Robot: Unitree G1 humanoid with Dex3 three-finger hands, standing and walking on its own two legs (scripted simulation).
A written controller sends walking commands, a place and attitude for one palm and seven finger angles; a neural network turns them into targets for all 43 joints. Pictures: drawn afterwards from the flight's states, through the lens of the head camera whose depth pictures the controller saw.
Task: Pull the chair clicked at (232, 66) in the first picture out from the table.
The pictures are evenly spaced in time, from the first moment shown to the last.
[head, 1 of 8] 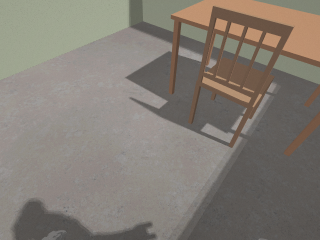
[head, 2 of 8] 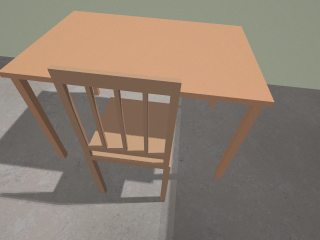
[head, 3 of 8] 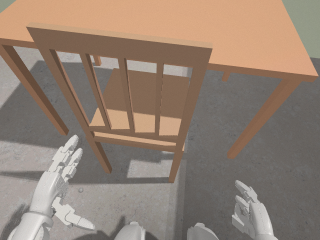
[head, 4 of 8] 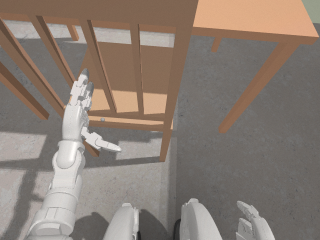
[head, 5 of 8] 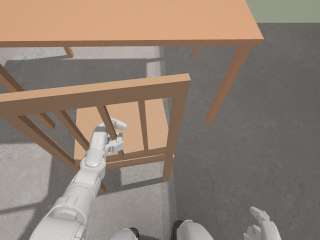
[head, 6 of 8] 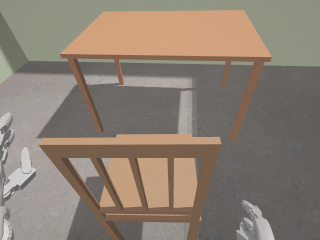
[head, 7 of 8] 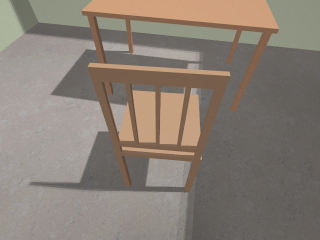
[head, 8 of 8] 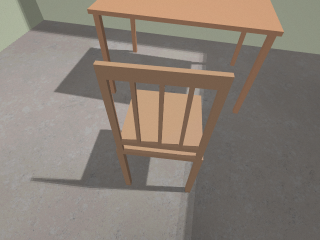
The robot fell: no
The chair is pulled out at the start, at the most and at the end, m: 0.00 0.58 0.58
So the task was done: yes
